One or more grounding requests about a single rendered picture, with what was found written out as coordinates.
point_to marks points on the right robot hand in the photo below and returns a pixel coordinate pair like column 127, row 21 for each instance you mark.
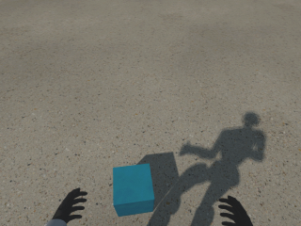
column 239, row 214

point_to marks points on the left robot hand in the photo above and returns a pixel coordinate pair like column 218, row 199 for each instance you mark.
column 66, row 207

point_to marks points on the carton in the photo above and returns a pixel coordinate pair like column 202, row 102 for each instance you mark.
column 133, row 190

